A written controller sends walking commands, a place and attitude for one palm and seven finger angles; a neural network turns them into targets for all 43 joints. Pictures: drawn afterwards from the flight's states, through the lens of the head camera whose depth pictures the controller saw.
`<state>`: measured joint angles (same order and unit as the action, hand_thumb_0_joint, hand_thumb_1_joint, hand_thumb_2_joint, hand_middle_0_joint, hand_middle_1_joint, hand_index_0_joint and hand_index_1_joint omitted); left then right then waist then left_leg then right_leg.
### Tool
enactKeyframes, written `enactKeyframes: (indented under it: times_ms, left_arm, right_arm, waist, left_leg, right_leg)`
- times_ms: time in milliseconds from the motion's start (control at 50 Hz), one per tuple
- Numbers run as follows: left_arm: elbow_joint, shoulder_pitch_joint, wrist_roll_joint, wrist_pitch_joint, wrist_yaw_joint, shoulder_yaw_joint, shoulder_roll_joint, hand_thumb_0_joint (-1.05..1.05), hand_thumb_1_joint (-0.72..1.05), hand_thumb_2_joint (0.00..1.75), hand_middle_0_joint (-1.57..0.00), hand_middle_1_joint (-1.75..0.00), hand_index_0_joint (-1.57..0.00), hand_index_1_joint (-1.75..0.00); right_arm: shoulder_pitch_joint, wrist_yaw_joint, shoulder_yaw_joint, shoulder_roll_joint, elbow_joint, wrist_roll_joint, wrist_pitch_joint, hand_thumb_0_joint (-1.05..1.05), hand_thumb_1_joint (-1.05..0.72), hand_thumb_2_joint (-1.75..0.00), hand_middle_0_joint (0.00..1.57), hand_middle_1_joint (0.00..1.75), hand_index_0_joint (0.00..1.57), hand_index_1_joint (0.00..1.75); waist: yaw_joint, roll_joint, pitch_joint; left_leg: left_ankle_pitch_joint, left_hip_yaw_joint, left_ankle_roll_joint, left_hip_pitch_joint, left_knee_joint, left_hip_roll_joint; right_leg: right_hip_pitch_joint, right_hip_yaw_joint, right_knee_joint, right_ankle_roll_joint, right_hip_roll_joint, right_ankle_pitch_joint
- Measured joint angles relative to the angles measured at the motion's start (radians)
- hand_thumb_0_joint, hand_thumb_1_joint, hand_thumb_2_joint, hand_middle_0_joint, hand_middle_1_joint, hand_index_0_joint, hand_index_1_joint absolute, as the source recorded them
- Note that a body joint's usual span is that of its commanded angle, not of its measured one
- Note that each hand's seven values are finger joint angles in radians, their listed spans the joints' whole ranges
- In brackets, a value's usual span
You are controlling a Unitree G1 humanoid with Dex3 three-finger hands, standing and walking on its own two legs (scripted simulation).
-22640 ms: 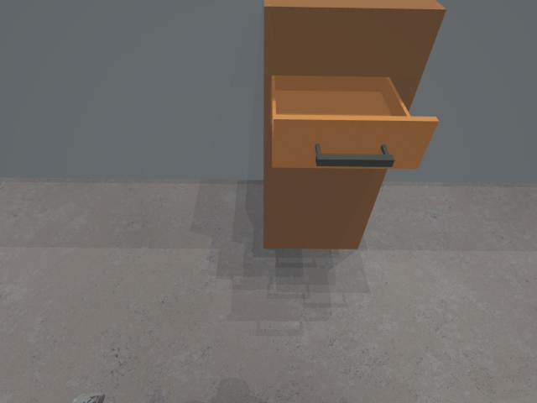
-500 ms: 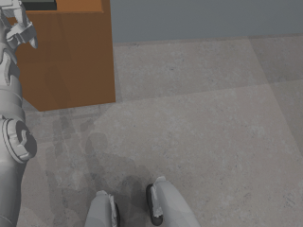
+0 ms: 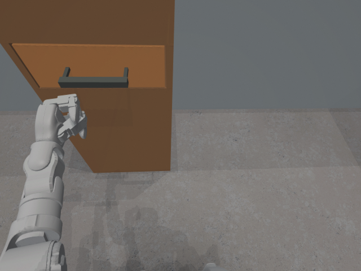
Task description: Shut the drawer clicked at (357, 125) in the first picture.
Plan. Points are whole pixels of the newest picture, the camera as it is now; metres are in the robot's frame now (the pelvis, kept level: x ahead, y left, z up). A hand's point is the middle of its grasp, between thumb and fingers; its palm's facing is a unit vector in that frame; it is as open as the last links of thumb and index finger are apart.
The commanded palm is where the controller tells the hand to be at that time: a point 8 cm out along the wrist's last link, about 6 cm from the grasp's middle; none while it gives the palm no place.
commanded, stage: draw the hand back to the body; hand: left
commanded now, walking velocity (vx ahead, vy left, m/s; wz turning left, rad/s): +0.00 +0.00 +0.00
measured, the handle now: (95, 76) +0.62 +0.23 +0.02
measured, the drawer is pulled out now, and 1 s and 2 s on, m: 0.00 0.00 0.00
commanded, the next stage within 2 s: step back with the hand held close in 1.02 s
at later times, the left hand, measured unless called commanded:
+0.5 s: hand (26, 185) +0.25 +0.23 +0.15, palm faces +0.33 -0.91 -0.27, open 3.3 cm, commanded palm +0.20 +0.26 +0.16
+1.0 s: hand out of the picture +0.13 +0.24 +0.20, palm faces +0.47 -0.79 -0.40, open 3.3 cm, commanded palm +0.09 +0.27 +0.22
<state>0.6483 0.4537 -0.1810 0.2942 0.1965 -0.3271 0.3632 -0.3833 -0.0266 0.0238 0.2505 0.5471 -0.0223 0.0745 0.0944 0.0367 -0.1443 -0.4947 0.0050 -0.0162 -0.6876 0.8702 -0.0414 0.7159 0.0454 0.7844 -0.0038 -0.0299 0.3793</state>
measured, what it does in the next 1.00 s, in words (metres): stands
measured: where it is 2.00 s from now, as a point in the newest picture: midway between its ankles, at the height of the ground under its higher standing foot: outside the picture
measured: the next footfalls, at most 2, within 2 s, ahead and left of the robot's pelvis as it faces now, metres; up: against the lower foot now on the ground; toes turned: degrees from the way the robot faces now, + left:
none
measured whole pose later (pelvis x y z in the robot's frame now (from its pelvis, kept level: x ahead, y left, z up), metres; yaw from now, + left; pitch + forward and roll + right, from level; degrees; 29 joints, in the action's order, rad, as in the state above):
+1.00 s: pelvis -0.03 -0.01 +0.05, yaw +2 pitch -6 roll -1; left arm -0.44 -0.53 -0.05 0.11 -0.11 -0.29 0.31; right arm -0.20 0.09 0.03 0.23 0.63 0.01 -0.12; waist -0.08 0.08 0.03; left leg -0.27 0.00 0.00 -0.05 0.43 -0.02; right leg 0.08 0.06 0.38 -0.02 -0.01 0.20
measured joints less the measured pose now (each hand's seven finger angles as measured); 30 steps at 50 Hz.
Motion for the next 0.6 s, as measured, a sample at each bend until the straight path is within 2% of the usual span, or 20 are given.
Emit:
enactKeyframes:
  times_ms: [160, 240, 300, 360, 460, 600]
  left_arm:
    - [-0.126, -0.160, -0.049, -0.073, 0.058, 0.068, -0.031, 0.02, 0.90, 0.90, -1.40, -1.60, -1.40, -1.60]
    - [-0.272, -0.256, 0.048, -0.137, -0.082, 0.128, -0.038, 0.02, 0.90, 0.90, -1.40, -1.60, -1.40, -1.60]
    - [-0.360, -0.319, 0.081, -0.174, -0.169, 0.151, -0.048, 0.02, 0.90, 0.90, -1.40, -1.60, -1.40, -1.59]
    - [-0.432, -0.377, 0.097, -0.201, -0.227, 0.153, -0.052, 0.02, 0.90, 0.90, -1.40, -1.60, -1.40, -1.59]
    - [-0.563, -0.480, 0.107, -0.222, -0.274, 0.154, -0.055, 0.02, 0.90, 0.90, -1.40, -1.60, -1.40, -1.59]
    - [-0.747, -0.645, 0.114, -0.224, -0.286, 0.146, -0.060, 0.02, 0.90, 0.90, -1.40, -1.60, -1.40, -1.59]
  right_arm:
    - [0.095, 0.030, -0.010, 0.021, -0.021, -0.022, -0.028, 0.01, -0.91, -0.89, 0.20, 0.29, 0.20, 0.30]
    - [0.144, 0.062, -0.009, 0.008, -0.021, -0.020, -0.030, 0.01, -0.91, -0.89, 0.20, 0.29, 0.20, 0.30]
    - [0.174, 0.083, 0.001, -0.001, -0.015, -0.020, -0.036, 0.01, -0.91, -0.89, 0.20, 0.29, 0.20, 0.30]
    - [0.195, 0.099, 0.014, -0.012, -0.003, -0.020, -0.046, 0.01, -0.91, -0.89, 0.20, 0.29, 0.20, 0.30]
    - [0.206, 0.111, 0.030, -0.022, 0.016, -0.013, -0.075, 0.01, -0.91, -0.89, 0.20, 0.30, 0.20, 0.30]
    - [0.204, 0.109, 0.038, -0.027, 0.045, 0.005, -0.111, 0.01, -0.90, -0.89, 0.20, 0.30, 0.20, 0.30]
  waist:
    - [-0.047, 0.009, 0.017]
    - [-0.071, 0.000, 0.052]
    - [-0.087, -0.001, 0.077]
    - [-0.101, -0.001, 0.097]
    - [-0.123, 0.006, 0.127]
    - [-0.141, 0.022, 0.156]
  left_leg:
    - [0.029, -0.009, 0.003, 0.135, -0.058, 0.014]
    - [0.063, 0.002, 0.003, 0.231, -0.127, 0.027]
    - [0.095, 0.005, 0.003, 0.303, -0.187, 0.033]
    - [0.124, 0.005, 0.004, 0.372, -0.244, 0.036]
    - [0.163, 0.001, 0.007, 0.476, -0.327, 0.038]
    - [0.202, 0.000, 0.009, 0.577, -0.414, 0.039]
  right_leg:
    - [-0.135, 0.008, -0.044, -0.002, 0.013, -0.014]
    - [-0.219, -0.002, -0.086, -0.003, 0.024, -0.034]
    - [-0.286, -0.005, -0.135, -0.003, 0.029, -0.059]
    - [-0.352, -0.005, -0.183, -0.004, 0.031, -0.081]
    - [-0.456, -0.001, -0.260, -0.006, 0.032, -0.115]
    - [-0.554, 0.000, -0.340, -0.008, 0.030, -0.149]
